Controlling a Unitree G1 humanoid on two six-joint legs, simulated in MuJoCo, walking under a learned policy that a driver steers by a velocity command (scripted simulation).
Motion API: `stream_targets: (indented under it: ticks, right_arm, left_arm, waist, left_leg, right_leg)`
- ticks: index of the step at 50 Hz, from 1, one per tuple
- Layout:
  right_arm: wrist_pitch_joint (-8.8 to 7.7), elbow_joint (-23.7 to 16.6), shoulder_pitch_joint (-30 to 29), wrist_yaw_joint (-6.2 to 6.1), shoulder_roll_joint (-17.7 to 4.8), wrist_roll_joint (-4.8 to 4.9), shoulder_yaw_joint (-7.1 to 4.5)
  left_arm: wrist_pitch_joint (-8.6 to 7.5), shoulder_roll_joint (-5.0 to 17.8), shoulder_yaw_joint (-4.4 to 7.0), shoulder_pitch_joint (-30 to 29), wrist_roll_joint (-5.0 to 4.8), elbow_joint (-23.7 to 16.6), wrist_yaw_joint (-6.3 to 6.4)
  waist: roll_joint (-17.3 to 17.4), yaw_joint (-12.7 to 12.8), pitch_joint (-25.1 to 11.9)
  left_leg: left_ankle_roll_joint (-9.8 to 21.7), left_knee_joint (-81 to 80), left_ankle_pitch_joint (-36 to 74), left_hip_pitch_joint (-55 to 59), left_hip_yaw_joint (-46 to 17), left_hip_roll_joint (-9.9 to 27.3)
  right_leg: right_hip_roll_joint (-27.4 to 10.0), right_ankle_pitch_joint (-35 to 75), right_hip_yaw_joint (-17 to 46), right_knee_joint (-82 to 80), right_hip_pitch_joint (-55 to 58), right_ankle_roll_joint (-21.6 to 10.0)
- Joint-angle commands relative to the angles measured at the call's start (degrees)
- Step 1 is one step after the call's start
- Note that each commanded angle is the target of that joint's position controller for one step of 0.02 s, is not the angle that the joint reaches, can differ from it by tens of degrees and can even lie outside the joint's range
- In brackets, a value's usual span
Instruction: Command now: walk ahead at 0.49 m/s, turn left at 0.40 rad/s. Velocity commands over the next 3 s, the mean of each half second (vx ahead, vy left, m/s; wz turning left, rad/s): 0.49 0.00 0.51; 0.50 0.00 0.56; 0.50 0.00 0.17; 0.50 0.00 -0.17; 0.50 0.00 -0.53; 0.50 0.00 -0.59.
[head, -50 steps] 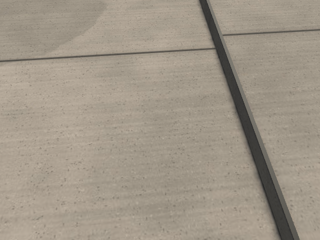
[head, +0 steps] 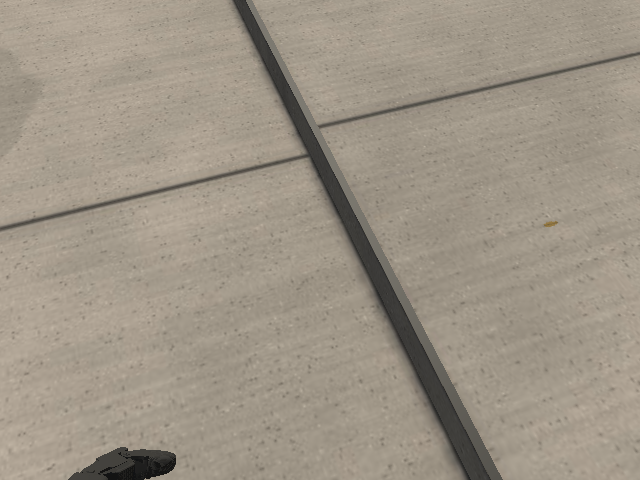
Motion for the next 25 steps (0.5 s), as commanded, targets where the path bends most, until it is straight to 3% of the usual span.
stream_targets:
  ticks: [1,2,3,4,5,6,7,9,13,18,23,25]
  right_arm:
    - [-0.67,-3.52,-3.22,-0.4,-11.65,-0.12,-2.74]
    - [-0.72,-3.61,-3.56,-0.09,-11.21,0.17,-2.65]
    - [-0.9,-5.72,-3.56,0.21,-8.06,0.57,-1.89]
    - [-0.28,-7.04,3.72,-0.07,-2.11,2.15,-0.81]
    - [0.78,-5.57,1.55,-0.58,-8.45,0.17,-2.01]
    - [1.07,-5.87,-2.72,-0.06,-8.95,-0.36,-2.48]
    - [1.16,-6.22,-4.79,0.44,-7.58,-0.34,-2.3]
    - [2.41,-6.23,-5.56,1.3,-6.63,-1.45,-2.42]
    - [3.96,-8.4,-10.71,2.5,-4.89,-1.75,-2.14]
    - [3.71,-12.44,-21.21,3.83,-3.9,-1.56,-1.2]
    - [3.48,-16.01,-29.79,4.61,-3.95,-1.92,-0.41]
    - [3.57,-16.44,-29.69,4.29,-4.57,-2.21,-0.63]
  left_arm:
    - [-1.45,7.86,2.46,6.58,-0.25,-1.22,1.41]
    - [-2.14,9.72,3.27,14.3,0.27,0.92,2.12]
    - [-2.54,14.08,4.36,23.23,1.77,1.23,3.14]
    - [-1.69,18.38,5.43,22.6,2.34,0.89,3.19]
    - [-1.08,13.36,4.84,18.98,0.76,0.36,2.98]
    - [-1.24,8.69,3.68,14.76,0.25,-0.14,2.86]
    - [-1.63,6.54,3.18,12.81,0.23,0.11,2.69]
    - [-2.57,5.12,2.79,13.55,-0.13,1.45,2.92]
    - [-4.28,5.58,3.25,16.15,-1.1,3.31,2.72]
    - [-4.06,5.49,3.42,18.65,-0.87,5.38,2.49]
    - [-3.34,7.75,3.93,22.94,-0.9,7.77,3.05]
    - [-2.58,8.75,4.06,23.63,-0.73,8.52,3.47]
  waist:
    - [6.75,7.36,-3.42]
    - [4.35,10.86,-8.12]
    - [-1.84,13.88,-16.29]
    - [-14.23,9.6,-21.83]
    - [-6.15,8.94,-15.81]
    - [-1.56,7.79,-7.84]
    - [-1.03,6.85,-4.42]
    - [-3.7,5.29,-2.11]
    - [-2.79,4.6,-1.13]
    - [-2.14,5.87,1.32]
    - [-1.88,8.1,2.86]
    - [-2.35,7.4,1.91]
  left_leg:
    - [4.68,9.38,43.92,-6.49,-8.48,13.14]
    - [3.52,20.08,41.67,-10.28,-6.1,9.98]
    - [2.61,35.83,25.35,-18.54,-3.43,6.41]
    - [1.24,51.46,-12.08,-35.19,1.87,-1.45]
    - [2.07,56.36,-9.61,-39.88,0.54,2.49]
    - [2.19,55.43,-3.82,-39.87,0.23,4.96]
    - [1.79,53.37,-0.47,-38.31,0.73,6.64]
    - [0.78,51.13,1.35,-35.49,1.39,8.26]
    - [-0.29,49.48,6.01,-39.68,2.48,9.22]
    - [-1.26,36.95,16.34,-41.92,5.67,9.05]
    - [1.41,24.39,16.81,-38.28,11.02,7.34]
    - [3.41,22.12,11.83,-35.49,12.86,4.98]
  right_leg:
    - [3.17,-3.32,-1.03,-4.18,16.94,-2.29]
    - [1.44,-3.08,0.29,-6.75,28.41,-3.92]
    - [-12.07,-16.35,13.92,-9.03,41.09,-6.59]
    - [-26.16,-23.66,38.82,-15.67,51.29,-12.44]
    - [-24.08,-30.45,41.3,-18.74,44.18,-12.46]
    - [-20.84,-27.27,31.16,-19.58,36.4,-10.93]
    - [-17.98,-17.91,23.08,-20.94,31.21,-9.81]
    - [-14.49,-6.78,13.01,-22.57,26.09,-7.99]
    - [-14.08,3.93,4.46,-24.87,26.65,-8.55]
    - [-11.69,10.72,-5.28,-25.28,27.4,-7.81]
    - [-13.38,17.96,-10.08,-22.95,32.94,-6.66]
    - [-13.97,31.07,-12.08,-17.86,36.68,-6.02]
